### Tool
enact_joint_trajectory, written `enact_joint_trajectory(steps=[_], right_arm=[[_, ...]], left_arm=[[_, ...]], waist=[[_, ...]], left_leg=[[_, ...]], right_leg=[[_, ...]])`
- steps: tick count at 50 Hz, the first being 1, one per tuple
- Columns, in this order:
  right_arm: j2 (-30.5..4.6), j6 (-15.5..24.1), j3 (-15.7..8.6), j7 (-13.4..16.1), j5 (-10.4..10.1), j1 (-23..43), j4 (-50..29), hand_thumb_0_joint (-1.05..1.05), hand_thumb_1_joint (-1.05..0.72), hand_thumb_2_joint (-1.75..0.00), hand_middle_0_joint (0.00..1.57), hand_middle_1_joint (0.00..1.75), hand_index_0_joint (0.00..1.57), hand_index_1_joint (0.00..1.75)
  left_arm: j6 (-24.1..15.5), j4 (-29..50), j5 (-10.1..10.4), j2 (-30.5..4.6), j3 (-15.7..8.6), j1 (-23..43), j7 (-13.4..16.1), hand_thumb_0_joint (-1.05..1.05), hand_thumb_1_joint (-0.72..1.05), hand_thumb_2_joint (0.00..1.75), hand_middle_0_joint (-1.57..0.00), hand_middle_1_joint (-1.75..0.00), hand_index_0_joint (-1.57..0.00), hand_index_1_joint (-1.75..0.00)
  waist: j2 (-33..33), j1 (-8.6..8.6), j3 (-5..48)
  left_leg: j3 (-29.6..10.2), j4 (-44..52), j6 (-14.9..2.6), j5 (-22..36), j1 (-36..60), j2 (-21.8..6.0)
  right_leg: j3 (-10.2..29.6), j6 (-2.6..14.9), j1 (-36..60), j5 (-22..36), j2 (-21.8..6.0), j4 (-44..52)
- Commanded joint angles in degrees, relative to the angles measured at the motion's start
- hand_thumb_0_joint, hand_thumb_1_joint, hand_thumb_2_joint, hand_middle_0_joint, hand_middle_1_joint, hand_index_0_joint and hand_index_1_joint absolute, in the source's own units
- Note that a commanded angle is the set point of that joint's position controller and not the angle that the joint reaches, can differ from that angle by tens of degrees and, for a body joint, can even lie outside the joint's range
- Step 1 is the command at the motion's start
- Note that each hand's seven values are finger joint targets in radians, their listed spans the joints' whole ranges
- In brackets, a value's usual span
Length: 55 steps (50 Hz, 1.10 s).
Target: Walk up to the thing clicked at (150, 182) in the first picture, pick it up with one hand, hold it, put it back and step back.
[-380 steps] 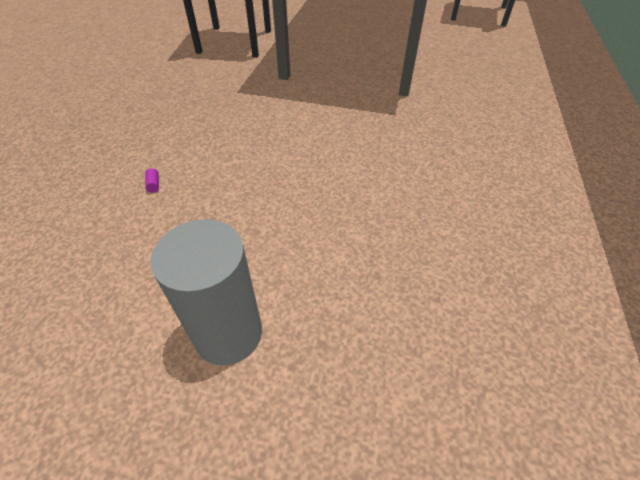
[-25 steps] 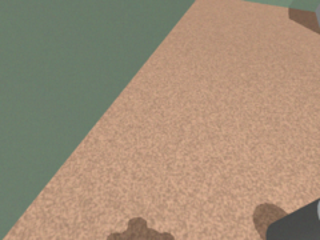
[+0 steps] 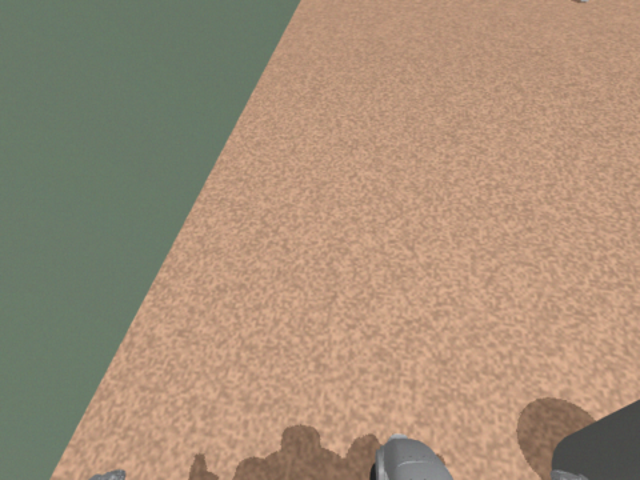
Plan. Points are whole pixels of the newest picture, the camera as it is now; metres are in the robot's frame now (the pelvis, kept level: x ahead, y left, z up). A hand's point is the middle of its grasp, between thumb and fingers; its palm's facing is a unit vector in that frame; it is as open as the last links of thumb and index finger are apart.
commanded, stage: walk up
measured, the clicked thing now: out of the picture +0.67 -1.41 -0.71
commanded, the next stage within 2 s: none
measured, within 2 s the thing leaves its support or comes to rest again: neither
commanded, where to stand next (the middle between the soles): +0.25 +0.02 m, yaw -25 degrees
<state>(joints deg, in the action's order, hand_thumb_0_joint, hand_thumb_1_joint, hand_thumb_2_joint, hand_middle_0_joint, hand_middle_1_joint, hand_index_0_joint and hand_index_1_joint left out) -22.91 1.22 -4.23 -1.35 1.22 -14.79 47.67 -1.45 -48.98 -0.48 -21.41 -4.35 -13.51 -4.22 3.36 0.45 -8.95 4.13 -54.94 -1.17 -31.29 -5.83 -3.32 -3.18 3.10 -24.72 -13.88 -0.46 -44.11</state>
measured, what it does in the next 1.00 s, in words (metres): walks ahead, turning right: left foot, then right foot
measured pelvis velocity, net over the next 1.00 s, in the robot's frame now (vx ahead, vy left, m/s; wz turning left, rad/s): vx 0.19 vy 0.05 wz -0.39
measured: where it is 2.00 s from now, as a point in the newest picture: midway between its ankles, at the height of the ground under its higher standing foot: (323, 479)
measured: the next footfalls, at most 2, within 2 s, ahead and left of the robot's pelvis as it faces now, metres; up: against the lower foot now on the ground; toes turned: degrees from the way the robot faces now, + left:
left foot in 0.42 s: +0.30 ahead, +0.16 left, +0.00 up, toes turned -9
right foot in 0.84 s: +0.20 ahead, -0.08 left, +0.00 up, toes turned -23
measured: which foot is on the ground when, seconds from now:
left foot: up 0.00-0.40, down 0.42-0.86, up 0.88-1.00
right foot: down 0.00-0.46, up 0.48-0.82, down 0.84-1.00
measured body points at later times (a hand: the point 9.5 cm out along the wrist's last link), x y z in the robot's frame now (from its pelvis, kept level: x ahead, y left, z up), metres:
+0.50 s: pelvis +0.16 +0.05 +0.02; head +0.20 +0.06 +0.46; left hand +0.27 +0.37 -0.10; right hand +0.18 -0.28 -0.08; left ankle +0.26 +0.16 -0.70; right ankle +0.11 -0.08 -0.68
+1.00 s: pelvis +0.19 +0.05 +0.01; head +0.22 +0.01 +0.46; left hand +0.39 +0.31 -0.08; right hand +0.15 -0.28 -0.11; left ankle +0.24 +0.18 -0.67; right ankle +0.19 -0.06 -0.70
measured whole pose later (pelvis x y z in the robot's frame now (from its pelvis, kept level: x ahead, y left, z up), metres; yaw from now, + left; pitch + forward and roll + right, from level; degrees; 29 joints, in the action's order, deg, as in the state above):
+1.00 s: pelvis +0.19 +0.05 +0.01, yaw -22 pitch -2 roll +1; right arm -23.4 -1.2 -2.1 -0.1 0.1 -11.4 48.4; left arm -0.7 -47.8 -1.3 -21.7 -2.0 -12.7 -0.3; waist 1.9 0.3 -7.6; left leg 2.1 -54.6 -0.6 -31.7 -22.5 -3.1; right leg 1.8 2.0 -20.6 -18.8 1.1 -41.9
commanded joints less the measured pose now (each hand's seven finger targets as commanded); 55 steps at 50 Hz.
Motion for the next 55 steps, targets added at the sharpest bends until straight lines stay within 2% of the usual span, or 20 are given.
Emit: enact_joint_trajectory(steps=[1, 3, 5, 13, 17, 20, 21, 22, 23, 24, 29, 37, 41, 42, 43, 44, 45, 48, 53, 55], right_arm=[[-13.7, 1.5, -2.7, 0.2, -0.6, -0.2, -6.3, 0.0, -0.9, -0.9, 0.2, 0.3, 0.2, 0.3], [-12.0, 1.0, -2.0, -0.2, -1.2, -3.3, -4.3, 0.0, -0.9, -0.9, 0.2, 0.3, 0.2, 0.3], [-11.3, 0.3, -1.8, -0.6, -0.6, -5.7, -3.6, 0.0, -0.9, -0.9, 0.2, 0.3, 0.2, 0.3], [-11.2, 1.4, -2.6, -1.6, 1.4, 1.4, -6.4, 0.0, -0.9, -0.9, 0.2, 0.3, 0.2, 0.3], [-9.2, 2.4, -2.4, -0.5, 1.0, 1.2, -5.1, 0.0, -0.9, -0.9, 0.2, 0.3, 0.2, 0.3], [-9.8, 3.1, -2.7, 0.6, 0.7, -2.6, -3.7, 0.0, -0.9, -0.9, 0.2, 0.3, 0.2, 0.3], [-11.7, 3.6, -3.0, 1.0, 1.1, -4.8, -3.6, 0.0, -0.9, -0.9, 0.2, 0.3, 0.2, 0.3], [-16.3, 4.0, -4.2, 1.3, 1.7, -6.7, -3.6, 0.0, -0.9, -0.9, 0.2, 0.3, 0.2, 0.3], [-17.2, 3.8, -4.1, 1.4, 0.8, -3.7, -4.7, 0.0, -0.9, -0.9, 0.2, 0.3, 0.2, 0.3], [-19.2, 3.4, -4.8, 1.1, -0.1, -1.1, -4.9, 0.0, -0.9, -0.9, 0.2, 0.3, 0.2, 0.3], [-15.3, 3.2, -3.1, 1.7, -0.1, -1.6, -4.5, 0.0, -0.9, -0.9, 0.2, 0.3, 0.2, 0.3], [-14.8, 1.2, -2.7, 1.8, -0.2, -0.7, -7.0, 0.0, -0.9, -0.9, 0.2, 0.3, 0.2, 0.3], [-13.6, 0.1, -2.1, 1.5, -1.1, 2.9, -7.2, 0.0, -0.9, -0.9, 0.2, 0.3, 0.2, 0.3], [-11.1, 0.0, -1.2, 1.4, -1.2, 2.5, -7.5, 0.0, -0.9, -0.9, 0.2, 0.3, 0.2, 0.3], [-7.5, -0.2, -0.1, 1.4, -1.6, 2.1, -8.1, 0.0, -0.9, -0.9, 0.2, 0.3, 0.2, 0.3], [-10.5, -0.9, -0.8, 2.3, -1.4, 4.6, -7.7, 0.0, -0.9, -0.9, 0.2, 0.3, 0.2, 0.3], [-11.8, -0.9, -1.4, 2.6, -0.8, 3.5, -6.1, 0.0, -0.9, -0.9, 0.2, 0.3, 0.2, 0.3], [-11.5, -0.4, -1.2, 2.1, -1.8, 1.2, -2.7, 0.0, -0.9, -0.9, 0.2, 0.3, 0.2, 0.3], [-10.7, 0.8, -0.4, 2.3, -1.0, 0.7, -0.1, 0.0, -0.9, -0.9, 0.2, 0.3, 0.2, 0.3], [-9.5, 1.6, -0.3, 2.6, -0.6, -2.7, 2.3, 0.0, -0.9, -0.9, 0.2, 0.3, 0.2, 0.3]], left_arm=[[-1.4, 3.2, 1.5, -19.0, -5.4, -9.0, 2.8, 0.0, 0.9, 0.9, -0.2, -0.3, -0.2, -0.3], [-2.1, 4.1, 1.1, -16.1, -4.5, -5.6, 3.3, 0.0, 0.9, 0.9, -0.2, -0.3, -0.2, -0.3], [-3.0, 4.1, 1.1, -14.9, -4.1, -5.5, 3.5, 0.0, 0.9, 0.9, -0.2, -0.3, -0.2, -0.3], [-3.8, 6.9, -0.5, -15.5, -3.9, -8.2, 2.9, 0.0, 0.9, 0.9, -0.2, -0.3, -0.2, -0.3], [-2.6, 7.5, -0.8, -14.9, -3.1, -7.4, 3.6, 0.0, 0.9, 0.9, -0.2, -0.3, -0.2, -0.3], [-1.5, 8.5, 0.1, -14.0, -2.1, -5.5, 4.2, 0.0, 0.9, 0.9, -0.2, -0.3, -0.2, -0.3], [-1.4, 9.1, 0.4, -11.4, -1.2, -6.8, 4.5, 0.0, 0.9, 0.9, -0.2, -0.3, -0.2, -0.3], [-1.2, 8.9, 1.0, -7.9, 0.0, -9.3, 4.6, 0.0, 0.9, 0.9, -0.2, -0.3, -0.2, -0.3], [-0.6, 7.2, 0.9, -8.9, 0.1, -12.6, 5.1, 0.0, 0.9, 0.9, -0.2, -0.3, -0.2, -0.3], [-0.2, 5.3, 0.8, -12.5, -0.5, -13.8, 5.8, 0.0, 0.9, 0.9, -0.2, -0.3, -0.2, -0.3], [-0.1, 4.3, 1.0, -12.6, -1.3, -9.4, 4.6, 0.0, 0.9, 0.9, -0.2, -0.3, -0.2, -0.3], [0.1, 4.6, 0.3, -11.4, -0.9, -4.8, 4.5, 0.0, 0.9, 0.9, -0.2, -0.3, -0.2, -0.3], [-0.4, 2.8, -0.5, -11.4, -1.7, -7.4, 4.6, 0.0, 0.9, 0.9, -0.2, -0.3, -0.2, -0.3], [-0.7, 3.1, -0.9, -14.4, -2.6, -7.1, 4.8, 0.0, 0.9, 0.9, -0.2, -0.3, -0.2, -0.3], [-1.2, 4.4, -1.5, -17.8, -3.4, -4.8, 4.9, 0.0, 0.9, 0.9, -0.2, -0.3, -0.2, -0.3], [-1.1, 5.3, -1.2, -19.5, -3.2, -3.1, 5.0, 0.0, 0.9, 0.9, -0.2, -0.3, -0.2, -0.3], [-0.8, 5.3, -1.0, -19.4, -3.1, -0.9, 5.0, 0.0, 0.9, 0.9, -0.2, -0.3, -0.2, -0.3], [-0.8, 5.3, -0.7, -15.0, -1.7, 1.3, 5.4, 0.0, 0.9, 0.9, -0.2, -0.3, -0.2, -0.3], [-0.1, 4.9, -1.1, -14.8, -1.6, 0.6, 5.0, 0.0, 0.9, 0.9, -0.2, -0.3, -0.2, -0.3], [0.8, 5.3, -0.3, -14.0, -1.3, 3.5, 4.6, 0.0, 0.9, 0.9, -0.2, -0.3, -0.2, -0.3]], waist=[[-10.6, -4.47, 4.5], [-10.3, -1.32, 3.8], [-10.4, -0.48, 4.3], [-10.9, -2.53, 3.1], [-13.0, -2.4, 5.4], [-10.0, 0.75, 7.2], [-5.0, 1.67, 8.7], [7.1, 1.96, 11.9], [6.6, -0.8, 10.0], [8.5, -0.49, 11.7], [9.3, 0.04, 7.5], [7.8, 1.11, 11.4], [3.5, -2.28, 12.0], [-4.1, -2.52, 12.3], [-15.7, -1.49, 10.4], [-13.6, -2.77, 9.6], [-14.5, -1.97, 8.1], [-13.3, -0.24, 8.2], [-14.9, -1.76, 12.7], [-12.6, 0.84, 13.6]], left_leg=[[-9.0, -18.4, -1.33, 1.7, -26.6, 0.6], [-8.6, -11.9, -1.9, 7.2, -24.7, -1.5], [-7.4, -7.0, -1.05, 13.4, -21.7, -2.0], [-4.9, 10.5, 2.17, 16.9, -23.2, -2.0], [-3.8, 15.8, 1.59, 20.0, -13.7, 0.7], [-3.2, 23.8, -0.3, 25.3, -3.8, 2.6], [-8.1, 29.9, -1.78, 24.0, -0.6, -0.9], [-23.5, 33.8, -4.55, 23.2, 4.3, -13.3], [-31.0, 36.6, -7.76, 21.0, 1.2, -19.9], [-34.4, 35.9, -14.08, 17.9, 1.1, -23.8], [-12.5, 31.9, -8.81, 37.3, -2.9, -11.7], [-7.5, 24.4, -10.79, 50.0, -3.0, -14.2], [-5.0, 16.0, -6.81, 33.4, -11.3, -12.1], [-2.7, 10.2, -3.82, 25.2, -16.5, -8.9], [0.3, 1.5, -0.28, 7.6, -25.5, -1.4], [-3.4, -3.4, 0.0, -7.1, -23.2, 0.3], [-4.9, -4.5, 0.32, -7.3, -19.8, -1.3], [-4.6, -1.0, 0.31, -0.5, -20.8, -0.4], [-2.2, 13.2, 1.08, 3.5, -14.6, 2.0], [-0.2, 26.1, 0.94, 13.8, -5.7, 3.8]], right_leg=[[45.4, 12.8, 15.2, -28.4, -18.4, 33.9], [32.8, 7.45, 12.7, -20.6, -13.2, 31.0], [26.8, 4.84, 10.9, -13.5, -9.9, 30.9], [20.7, 7.86, 8.0, -15.1, -8.1, 30.2], [17.6, 7.27, 4.7, 6.1, -7.5, 20.8], [16.7, 5.28, 1.0, 15.0, -5.9, 10.5], [15.0, 2.7, 0.2, 10.7, -2.8, 4.1], [11.5, -0.44, -5.4, -1.6, 3.8, -7.0], [9.9, -1.41, -6.7, -16.8, 6.2, -12.8], [9.1, -1.55, -5.6, -19.6, 2.7, -18.5], [8.5, -1.42, -4.8, -11.9, 0.6, -15.3], [1.4, -2.48, 2.5, -8.6, 0.6, -2.0], [1.9, 0.28, 14.0, 1.8, 1.7, 13.0], [11.3, 2.51, 16.9, 4.9, -3.5, 15.8], [30.7, 7.32, 18.3, 8.6, -14.7, 20.3], [35.2, 15.19, 12.1, 10.5, -20.2, 20.9], [35.2, 16.0, 6.9, 10.9, -20.7, 20.4], [22.2, 9.94, 11.0, 15.9, -11.7, 17.3], [19.3, 8.93, 13.3, 17.1, -8.7, 13.9], [16.4, 7.09, 8.8, 12.3, -7.4, 10.2]])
